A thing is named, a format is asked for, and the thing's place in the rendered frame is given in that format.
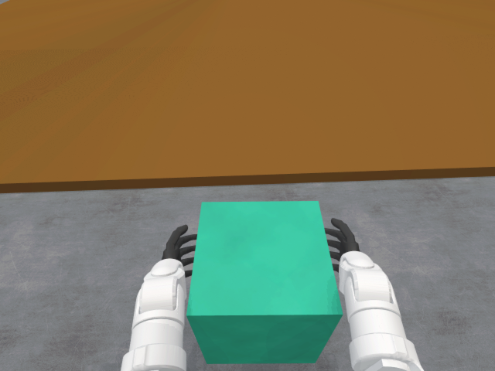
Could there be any robot right forearm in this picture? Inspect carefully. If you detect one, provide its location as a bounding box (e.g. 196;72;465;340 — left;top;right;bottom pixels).
339;251;424;371

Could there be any robot left hand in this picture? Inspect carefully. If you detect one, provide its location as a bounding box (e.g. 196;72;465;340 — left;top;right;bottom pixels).
162;225;197;277

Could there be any robot left forearm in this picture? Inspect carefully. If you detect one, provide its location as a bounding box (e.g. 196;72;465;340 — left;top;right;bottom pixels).
121;259;187;371

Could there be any robot right hand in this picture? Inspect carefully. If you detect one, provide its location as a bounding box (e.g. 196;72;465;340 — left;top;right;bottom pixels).
324;218;360;273

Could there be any carton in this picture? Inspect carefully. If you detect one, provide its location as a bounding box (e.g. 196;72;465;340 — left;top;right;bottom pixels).
186;201;343;364

